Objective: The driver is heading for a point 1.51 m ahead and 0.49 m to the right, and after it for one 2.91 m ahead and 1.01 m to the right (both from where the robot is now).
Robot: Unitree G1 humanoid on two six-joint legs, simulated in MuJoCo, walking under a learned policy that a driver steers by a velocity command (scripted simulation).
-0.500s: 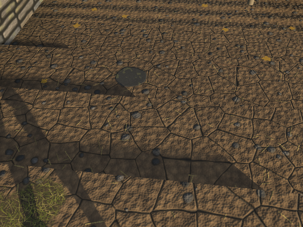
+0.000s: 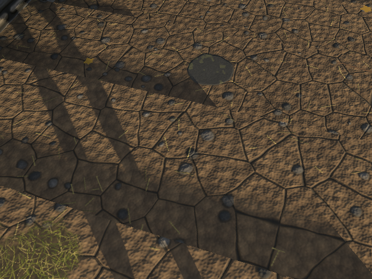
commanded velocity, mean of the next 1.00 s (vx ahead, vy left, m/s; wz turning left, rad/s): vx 0.03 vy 0.00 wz -0.59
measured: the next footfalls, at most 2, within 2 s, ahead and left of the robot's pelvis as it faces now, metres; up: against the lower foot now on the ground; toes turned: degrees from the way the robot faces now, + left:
right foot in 0.02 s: +0.14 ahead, -0.11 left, +0.00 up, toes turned -2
left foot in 0.50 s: +0.17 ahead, +0.07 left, +0.00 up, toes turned -34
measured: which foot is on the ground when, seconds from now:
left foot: down 0.00-0.04, up 0.06-0.48, down 0.50-0.94, up 0.96-1.00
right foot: up 0.00-0.00, down 0.02-0.52, up 0.54-0.92, down 0.94-1.00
